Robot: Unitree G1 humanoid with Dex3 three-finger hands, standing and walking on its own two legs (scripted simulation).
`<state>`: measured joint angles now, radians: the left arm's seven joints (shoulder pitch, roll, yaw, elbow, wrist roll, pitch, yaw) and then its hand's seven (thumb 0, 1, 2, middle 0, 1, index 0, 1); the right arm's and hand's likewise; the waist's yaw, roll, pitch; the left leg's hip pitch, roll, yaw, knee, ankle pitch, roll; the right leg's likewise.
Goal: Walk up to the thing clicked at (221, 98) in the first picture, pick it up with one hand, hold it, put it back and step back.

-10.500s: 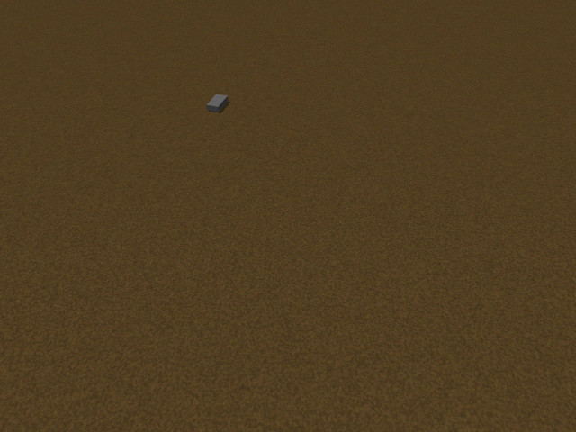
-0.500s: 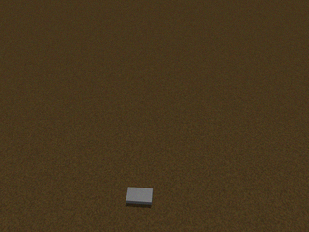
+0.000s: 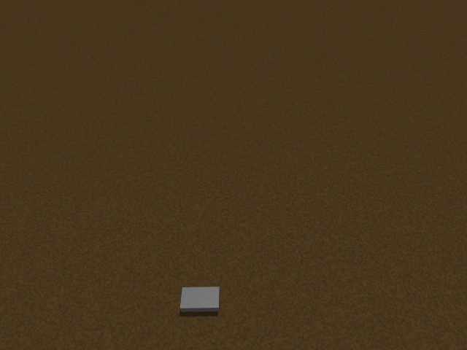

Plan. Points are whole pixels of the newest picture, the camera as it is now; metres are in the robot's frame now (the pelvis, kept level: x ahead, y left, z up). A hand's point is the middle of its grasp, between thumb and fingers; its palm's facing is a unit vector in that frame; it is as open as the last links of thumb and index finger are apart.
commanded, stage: stand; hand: left
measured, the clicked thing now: (200, 299) +0.51 +0.18 -0.75
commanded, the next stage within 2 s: none
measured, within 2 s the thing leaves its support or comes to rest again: neither
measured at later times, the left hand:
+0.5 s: hand out of the picture +0.10 +0.24 -0.15, palm faces -0.02 -0.94 -0.33, open 7.4 cm
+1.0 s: hand out of the picture +0.06 +0.25 -0.15, palm faces +0.01 -0.93 -0.36, open 7.4 cm
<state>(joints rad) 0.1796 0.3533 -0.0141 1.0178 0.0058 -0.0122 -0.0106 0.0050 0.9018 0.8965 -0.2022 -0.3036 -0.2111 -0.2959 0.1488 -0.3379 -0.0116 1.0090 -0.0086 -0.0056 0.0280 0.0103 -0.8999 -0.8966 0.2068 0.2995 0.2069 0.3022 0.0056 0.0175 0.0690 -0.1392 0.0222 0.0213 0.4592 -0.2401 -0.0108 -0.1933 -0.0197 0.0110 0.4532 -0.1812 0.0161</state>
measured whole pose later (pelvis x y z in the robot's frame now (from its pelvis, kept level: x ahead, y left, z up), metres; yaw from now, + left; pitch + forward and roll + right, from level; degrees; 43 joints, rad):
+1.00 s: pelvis +0.00 -0.01 +0.01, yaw +1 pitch -3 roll +0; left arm 0.12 0.36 0.00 1.15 0.01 -0.01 -0.01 0.00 0.90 0.90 -0.20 -0.30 -0.21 -0.30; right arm 0.12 -0.35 0.00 1.15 -0.01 0.00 0.02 0.01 -0.90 -0.90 0.21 0.30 0.21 0.30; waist 0.01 0.01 0.05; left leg -0.11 0.03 0.00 0.33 -0.17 -0.03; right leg -0.16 -0.01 -0.01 0.34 -0.13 0.00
